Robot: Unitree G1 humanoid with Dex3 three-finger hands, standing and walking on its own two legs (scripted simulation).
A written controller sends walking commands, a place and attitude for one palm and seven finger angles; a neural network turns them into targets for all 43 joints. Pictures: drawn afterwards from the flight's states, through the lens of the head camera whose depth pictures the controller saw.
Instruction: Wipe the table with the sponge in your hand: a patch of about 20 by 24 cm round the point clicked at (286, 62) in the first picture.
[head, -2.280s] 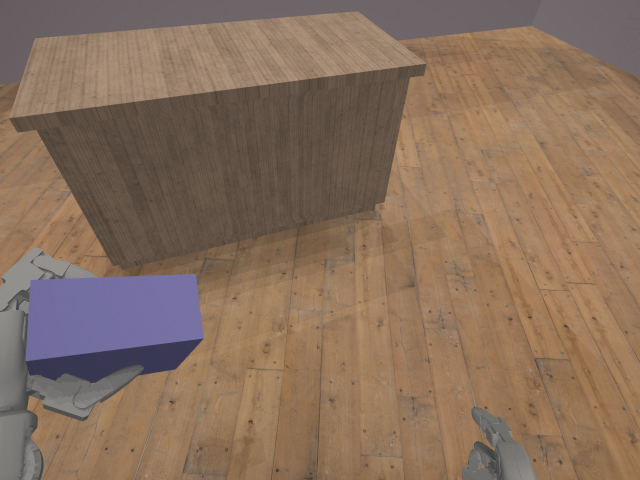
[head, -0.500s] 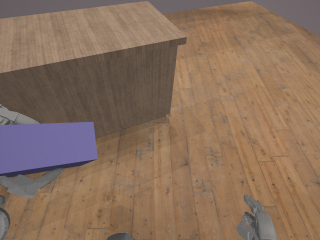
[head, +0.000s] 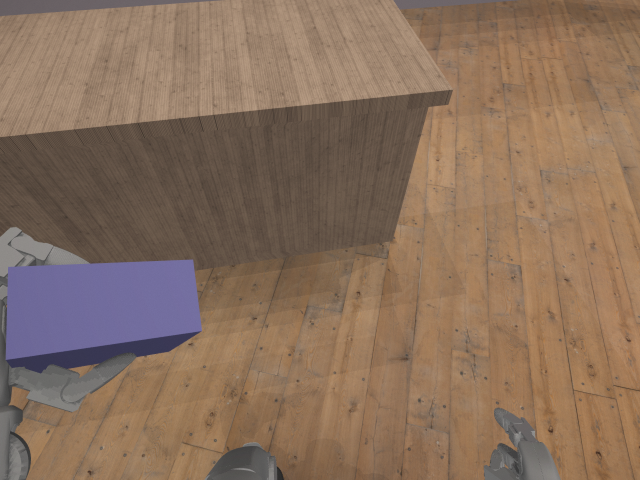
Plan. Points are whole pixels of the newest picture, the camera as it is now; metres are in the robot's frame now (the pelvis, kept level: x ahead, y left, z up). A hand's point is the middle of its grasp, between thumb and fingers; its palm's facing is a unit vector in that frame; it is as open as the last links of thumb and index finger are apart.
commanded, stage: walk to a spot facing it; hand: left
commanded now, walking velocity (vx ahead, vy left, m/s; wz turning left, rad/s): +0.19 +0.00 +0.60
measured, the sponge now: (133, 315) +0.24 +0.19 +0.14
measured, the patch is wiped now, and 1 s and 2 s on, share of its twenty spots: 0.00 0.00 0.00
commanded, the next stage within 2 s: none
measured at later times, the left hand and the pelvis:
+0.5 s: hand (90, 329) +0.22 +0.21 +0.16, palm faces +0.64 -0.65 -0.42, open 10.7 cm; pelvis +0.08 -0.08 -0.01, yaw +16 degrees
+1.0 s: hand out of the picture +0.10 +0.19 +0.18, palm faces +0.76 -0.49 -0.44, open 10.7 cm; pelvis +0.06 -0.12 +0.00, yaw +33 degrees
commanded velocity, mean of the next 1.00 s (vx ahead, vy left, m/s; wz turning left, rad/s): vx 0.03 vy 0.00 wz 0.60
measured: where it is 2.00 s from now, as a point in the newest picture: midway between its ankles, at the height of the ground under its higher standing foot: outside the picture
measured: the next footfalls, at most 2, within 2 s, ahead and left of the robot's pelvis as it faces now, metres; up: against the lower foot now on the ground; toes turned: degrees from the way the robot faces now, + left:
left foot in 0.06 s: +0.12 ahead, +0.12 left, +0.00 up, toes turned +11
right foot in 0.38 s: +0.17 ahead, -0.18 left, +0.00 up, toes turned +3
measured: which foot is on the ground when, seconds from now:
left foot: up 0.00-0.04, down 0.06-0.38, up 0.40-0.68, down 0.70-1.00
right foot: down 0.00-0.06, up 0.08-0.36, down 0.38-0.70, up 0.72-1.00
